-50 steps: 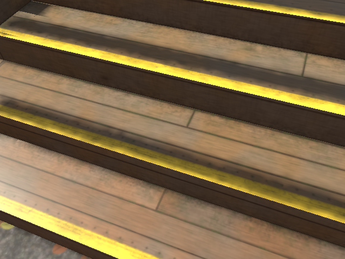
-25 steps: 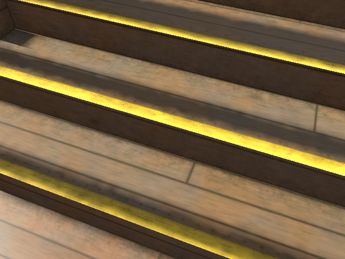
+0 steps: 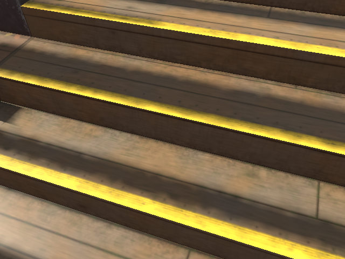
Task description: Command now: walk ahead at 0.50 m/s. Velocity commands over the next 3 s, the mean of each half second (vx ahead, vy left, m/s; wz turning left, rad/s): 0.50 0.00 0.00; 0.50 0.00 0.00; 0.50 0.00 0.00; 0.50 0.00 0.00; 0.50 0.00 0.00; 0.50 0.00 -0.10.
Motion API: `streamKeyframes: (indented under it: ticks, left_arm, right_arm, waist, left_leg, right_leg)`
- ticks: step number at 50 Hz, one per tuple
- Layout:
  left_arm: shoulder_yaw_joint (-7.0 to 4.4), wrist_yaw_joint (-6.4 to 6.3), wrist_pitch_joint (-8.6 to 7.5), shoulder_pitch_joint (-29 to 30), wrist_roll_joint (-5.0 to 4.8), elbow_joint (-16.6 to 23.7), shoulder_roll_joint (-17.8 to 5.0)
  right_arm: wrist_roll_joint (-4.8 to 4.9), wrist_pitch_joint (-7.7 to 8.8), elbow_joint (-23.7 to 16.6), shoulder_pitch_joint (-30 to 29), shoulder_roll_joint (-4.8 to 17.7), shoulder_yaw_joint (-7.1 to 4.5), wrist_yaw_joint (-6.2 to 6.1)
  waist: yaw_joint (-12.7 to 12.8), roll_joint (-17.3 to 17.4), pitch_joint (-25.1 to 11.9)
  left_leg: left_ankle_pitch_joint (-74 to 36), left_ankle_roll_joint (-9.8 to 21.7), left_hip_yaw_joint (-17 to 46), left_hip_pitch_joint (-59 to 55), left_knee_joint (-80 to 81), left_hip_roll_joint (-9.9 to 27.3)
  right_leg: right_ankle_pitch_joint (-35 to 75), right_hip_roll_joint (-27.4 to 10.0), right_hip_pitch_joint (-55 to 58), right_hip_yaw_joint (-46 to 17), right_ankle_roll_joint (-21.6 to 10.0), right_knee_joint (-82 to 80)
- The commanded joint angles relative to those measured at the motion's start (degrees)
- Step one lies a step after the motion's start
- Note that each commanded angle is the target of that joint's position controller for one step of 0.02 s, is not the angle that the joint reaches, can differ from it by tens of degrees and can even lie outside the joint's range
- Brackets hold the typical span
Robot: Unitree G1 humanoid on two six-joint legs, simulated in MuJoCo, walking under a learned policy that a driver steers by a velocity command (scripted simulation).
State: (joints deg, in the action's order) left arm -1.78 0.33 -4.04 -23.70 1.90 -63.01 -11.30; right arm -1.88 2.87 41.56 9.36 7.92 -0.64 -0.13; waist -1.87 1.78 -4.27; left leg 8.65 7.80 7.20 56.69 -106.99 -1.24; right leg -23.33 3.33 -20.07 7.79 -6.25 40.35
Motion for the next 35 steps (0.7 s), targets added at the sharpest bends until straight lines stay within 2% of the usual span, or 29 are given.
streamKeyframes:
  ticks: [1,3,4,7,8,9,10,11,12,13,14,15,16,17,18,19,20,21,22,23,24,25,27,28,30,31,32,33,35]
  left_arm:
    - [1.02,0.3,-2.55,3.06,-0.69,3.41,0.38]
    - [0.82,-0.53,-3.56,-4.48,-1.12,1.31,-1.55]
    - [0.33,-0.94,-3.98,-7.75,-1.08,0.6,-3.02]
    - [0.26,-2.07,-3.3,-14.37,-0.66,-0.84,-2.42]
    - [0.46,-2.73,-2.75,-16.55,-1.19,-1.92,-1.42]
    - [0.48,-3.25,-2.39,-17.08,-1.62,-1.4,-1.89]
    - [0.23,-3.99,-1.85,-16.41,-2.1,-1.4,-1.65]
    - [0.29,-4.31,-1.28,-16.37,-2.31,-1.18,-2.08]
    - [1.07,-3.74,-1.62,-10.72,-2.64,2.48,-2.3]
    - [0.18,-3.19,-2.09,-11.8,-2.01,3.3,-5.85]
    - [-1.14,-2.56,-2.91,-11.01,-2.05,4.42,-10.06]
    - [-2.46,-1.25,-3.88,-7.14,-3.41,5.31,-13.66]
    - [-2.68,-0.27,-5.24,-8.2,-4.13,7.03,-11.06]
    - [-2.18,1.35,-5.68,-8.62,-4.43,9.66,-6.09]
    - [-3.48,1.88,-5.72,-6.38,-1.33,10.26,-6.26]
    - [-2.8,1.19,-4.73,-2.66,-0.59,15.45,-2.22]
    - [-2.07,0.4,-4.32,1.83,0.77,17.75,0.01]
    - [-1.25,-0.36,-3.61,4.32,0.57,19.76,3.1]
    - [-0.3,-0.84,-2.24,4.68,0.21,20.88,5.43]
    - [1.05,-0.91,-1.47,3.65,0.01,21.79,7.67]
    - [2.05,-1.11,-0.8,4.39,-0.25,22.8,9.42]
    - [2.4,-1.03,0.0,4.08,-0.08,22.69,9.47]
    - [2.23,-1.24,0.83,8.28,-0.29,23.22,7.1]
    - [2.56,-1.76,1.27,10.72,-0.83,23.47,8.19]
    - [3.23,-2.42,1.43,16.79,-0.65,26.38,9.1]
    - [3.71,-2.54,1.51,21.68,-0.34,28.38,9.57]
    - [4.27,-2.43,1.53,25.5,0.02,30.27,10.11]
    - [4.84,-2.16,1.67,30.27,0.4,32.17,10.36]
    - [5.3,-1.75,1.97,34.48,0.31,34.62,10.58]
  right_arm:
    - [-0.12,-0.81,-3.21,0.01,-0.27,1.21,0.3]
    - [0.13,-0.76,-4.23,-4.05,-1.81,1.64,-0.5]
    - [-0.52,-0.88,-5.91,-7.38,-2.19,1.82,-0.81]
    - [-0.43,-0.03,-11.55,-19.38,-2.68,2.97,-0.75]
    - [-0.24,-0.13,-13.88,-22.61,-3.45,3.64,-0.28]
    - [-0.04,-0.55,-14.33,-22.28,-2.05,3.91,0.57]
    - [-0.22,-0.96,-15.7,-24.08,-3.55,4.59,1.36]
    - [0.56,-1.3,-15.68,-24.58,-3.37,4.72,1.97]
    - [1.89,-0.82,-13.34,-19.87,-2.7,4.42,2.5]
    - [2.45,-1.23,-11.01,-13.08,-1.66,3.37,1.88]
    - [2.51,-1.36,-7.31,-1.0,1.06,1.72,1.25]
    - [2.15,-1.36,-4.57,8.48,4.34,0.33,0.65]
    - [1.16,-0.57,-1.53,12.0,7.93,-1.39,-0.01]
    - [-0.2,-0.73,0.27,16.74,14.95,-3.91,-0.48]
    - [0.91,-1.65,0.74,10.67,14.91,-4.79,-0.66]
    - [1.75,-0.43,2.9,4.23,12.86,-4.61,-0.12]
    - [1.39,0.33,5.8,3.18,8.03,-3.57,0.23]
    - [0.3,1.13,9.61,5.55,2.98,-2.41,0.04]
    - [-0.34,1.9,12.79,6.54,-1.01,-1.23,0.0]
    - [-0.74,2.54,14.74,8.36,-2.49,-0.74,0.24]
    - [-0.62,3.42,16.63,10.85,-2.14,-0.7,0.67]
    - [-0.31,4.02,16.82,11.24,-1.2,-0.82,0.95]
    - [0.29,5.14,16.41,10.55,-0.08,-0.23,1.52]
    - [-0.15,5.87,17.85,15.14,1.45,-0.22,1.84]
    - [0.56,6.56,18.43,17.58,3.94,-0.48,2.27]
    - [0.7,6.78,19.05,18.89,4.19,-0.38,2.23]
    - [1.04,6.38,19.93,20.68,3.53,-0.11,1.83]
    - [0.74,5.87,20.72,23.2,3.34,-0.18,1.21]
    - [1.19,5.28,21.51,27.14,2.98,-0.35,-1.15]
  waist:
    - [-1.98,-1.41,8.93]
    - [0.5,-6.32,6.87]
    - [1.8,-6.98,6.66]
    - [5.91,-6.91,7.76]
    - [6.07,-6.85,7.88]
    - [6.42,-6.38,6.79]
    - [6.37,-5.9,6.27]
    - [6.47,-3.88,5.95]
    - [3.0,-2.08,2.94]
    - [0.45,-7.82,-4.26]
    - [-4.82,-12.25,-11.26]
    - [-10.78,-13.83,-16.08]
    - [-9.95,-9.9,-18.91]
    - [-10.28,7.65,-22.65]
    - [-7.41,4.8,-24.3]
    - [-0.89,-1.57,-13.82]
    - [-0.03,-7.45,-5.27]
    - [1.88,-8.42,1.58]
    - [4.41,-6.27,5.1]
    - [5.71,-4.95,6.03]
    - [6.23,-3.18,6.91]
    - [7.04,-2.34,7.01]
    - [7.08,-4.07,7.32]
    - [5.13,-0.19,5.65]
    - [4.43,1.6,5.22]
    - [3.76,0.64,6.76]
    - [3.49,-0.52,8.1]
    - [2.15,-0.36,7.59]
    - [0.46,1.1,6.47]
  left_leg:
    - [-2.04,-1.81,-6.62,4.83,7.37,0.71]
    - [0.97,-2.5,-11.94,12.68,0.19,1.86]
    - [4.85,-2.28,-12.29,19.19,-2.53,3.16]
    - [14.35,-1.25,-13.69,31.66,-0.92,6.38]
    - [16.85,-0.85,-13.27,31.74,1.91,7.19]
    - [17.07,-1.06,-17.06,25.3,10.04,6.97]
    - [16.77,0.14,-15.32,15.27,18.76,8.03]
    - [16.53,0.69,-19.2,7.98,25.7,5.68]
    - [14.94,1.65,-23.44,-9.63,36.59,1.42]
    - [15.35,1.77,-24.67,-22.32,38.25,-2.83]
    - [12.34,2.97,-22.15,-31.32,41.11,-4.13]
    - [10.34,4.24,-17.72,-40.24,50.33,-3.9]
    - [16.26,6.5,-2.43,-53.26,57.29,1.97]
    - [6.64,15.56,32.71,-62.47,76.68,19.97]
    - [9.15,14.72,46.33,-56.91,87.63,20.46]
    - [17.0,12.75,35.59,-47.68,87.74,20.01]
    - [24.32,10.05,30.07,-41.16,86.73,18.16]
    - [20.86,7.94,22.4,-35.88,85.09,15.97]
    - [16.77,5.81,15.33,-31.85,85.72,12.85]
    - [10.02,4.74,11.17,-31.11,86.07,12.73]
    - [5.89,3.55,6.89,-32.19,85.73,11.45]
    - [5.2,2.59,3.94,-32.26,86.0,11.0]
    - [-0.2,-0.39,-1.11,-29.4,88.42,9.28]
    - [-5.81,0.62,0.74,-32.98,89.13,11.21]
    - [-0.89,0.88,1.58,-38.79,90.42,11.52]
    - [2.08,0.47,1.63,-39.69,91.39,11.31]
    - [4.18,-0.78,1.34,-40.58,91.7,10.71]
    - [5.66,-1.63,0.35,-41.58,93.23,9.51]
    - [-3.37,-0.4,2.38,-47.28,96.14,10.84]
  right_leg:
    - [11.81,-9.97,-6.42,-12.78,-0.35,-24.92]
    - [21.18,-11.86,3.25,-14.35,-2.63,-25.2]
    - [22.19,-12.42,9.9,-15.88,-2.89,-25.4]
    - [20.07,-14.52,23.68,-18.01,-3.82,-28.57]
    - [21.49,-14.63,25.55,-17.92,-3.73,-30.28]
    - [28.06,-14.39,25.1,-16.28,-5.24,-35.44]
    - [33.22,-15.79,22.85,-14.27,-5.75,-40.35]
    - [42.38,-14.85,22.5,-10.83,-4.96,-42.09]
    - [72.44,-13.04,16.85,-5.67,-4.02,-37.53]
    - [95.68,-15.52,17.77,-6.01,-4.38,-29.57]
    - [108.6,-17.67,22.31,-6.97,-4.31,-19.55]
    - [107.29,-17.86,23.9,-6.0,-3.06,-6.81]
    - [91.87,-12.94,8.33,-6.74,-0.99,9.48]
    - [32.14,0.69,-7.55,-8.07,2.4,40.1]
    - [17.39,2.37,-10.75,-16.59,2.09,63.29]
    - [18.83,-1.22,-16.41,-15.91,2.23,67.28]
    - [19.17,-2.6,-21.88,-13.6,1.2,69.95]
    - [18.3,-3.58,-26.74,-13.72,-0.12,71.57]
    - [15.76,-3.93,-29.45,-14.16,-1.02,73.92]
    - [15.32,-3.29,-32.89,-15.58,-2.25,77.18]
    - [13.62,-2.97,-37.02,-15.79,-3.05,77.78]
    - [13.9,-3.64,-39.25,-15.09,-2.64,74.59]
    - [18.28,-4.15,-39.85,-12.38,-1.51,67.9]
    - [16.16,-2.04,-45.11,-8.41,-1.03,79.54]
    - [11.74,-3.31,-54.82,-8.27,-1.71,86.51]
    - [10.43,-4.21,-58.17,-6.85,-1.78,86.45]
    - [9.98,-5.46,-59.95,-6.81,-2.02,82.86]
    - [10.05,-6.04,-59.79,-3.3,-1.56,78.06]
    - [8.93,-8.08,-58.82,-2.28,-1.11,71.71]
